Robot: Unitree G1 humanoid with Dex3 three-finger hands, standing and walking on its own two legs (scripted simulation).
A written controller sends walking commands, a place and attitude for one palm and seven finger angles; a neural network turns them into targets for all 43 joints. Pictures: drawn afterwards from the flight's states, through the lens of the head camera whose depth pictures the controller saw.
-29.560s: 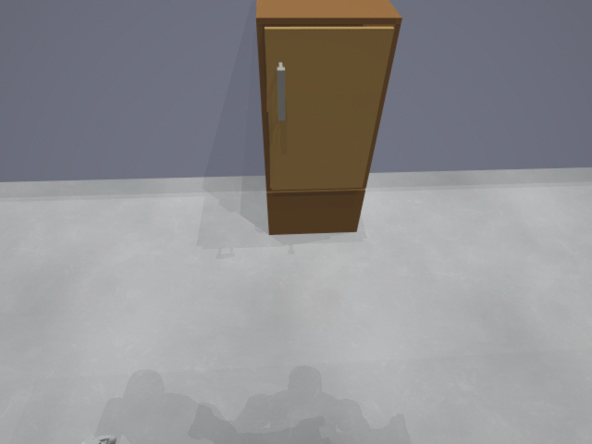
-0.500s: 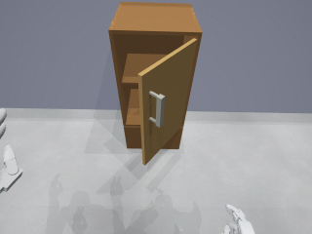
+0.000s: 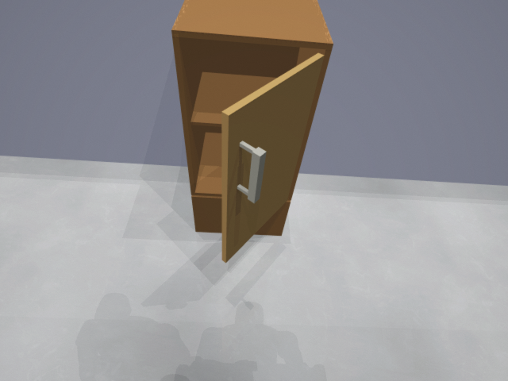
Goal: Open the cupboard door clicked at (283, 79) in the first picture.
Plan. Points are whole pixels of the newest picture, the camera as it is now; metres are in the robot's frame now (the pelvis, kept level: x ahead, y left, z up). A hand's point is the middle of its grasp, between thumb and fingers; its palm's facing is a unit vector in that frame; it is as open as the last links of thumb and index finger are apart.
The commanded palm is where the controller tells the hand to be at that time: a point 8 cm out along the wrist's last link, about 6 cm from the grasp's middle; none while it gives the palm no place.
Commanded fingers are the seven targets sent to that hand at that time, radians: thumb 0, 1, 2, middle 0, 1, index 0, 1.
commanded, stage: let the arm hang, fingers relaxed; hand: left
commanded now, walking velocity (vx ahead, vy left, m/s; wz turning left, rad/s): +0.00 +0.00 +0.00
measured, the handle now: (249, 172) +0.56 +0.03 -0.05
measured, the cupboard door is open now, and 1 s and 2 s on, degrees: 51 51 51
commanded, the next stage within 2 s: look to check the result in 0.78 s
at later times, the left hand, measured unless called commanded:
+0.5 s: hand out of the picture -0.05 +0.14 -0.17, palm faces +0.07 -0.98 -0.16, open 7.4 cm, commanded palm none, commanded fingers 0.00 0.90 0.90 -0.20 -0.30 -0.20 -0.30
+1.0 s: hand out of the picture -0.04 +0.13 -0.17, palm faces +0.07 -0.98 -0.17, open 7.4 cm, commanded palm none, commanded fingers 0.00 0.90 0.90 -0.20 -0.30 -0.20 -0.30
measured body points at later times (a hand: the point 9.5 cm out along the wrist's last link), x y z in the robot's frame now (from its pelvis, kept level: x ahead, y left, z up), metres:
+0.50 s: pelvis +0.00 +0.00 +0.00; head -0.01 -0.01 +0.45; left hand -0.06 +0.20 -0.16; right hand -0.03 -0.20 -0.17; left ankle +0.07 +0.10 -0.73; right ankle -0.06 -0.10 -0.73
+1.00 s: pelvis +0.01 -0.02 +0.00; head +0.01 -0.02 +0.45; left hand -0.04 +0.19 -0.16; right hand -0.03 -0.22 -0.16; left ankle +0.07 +0.10 -0.73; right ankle -0.06 -0.10 -0.73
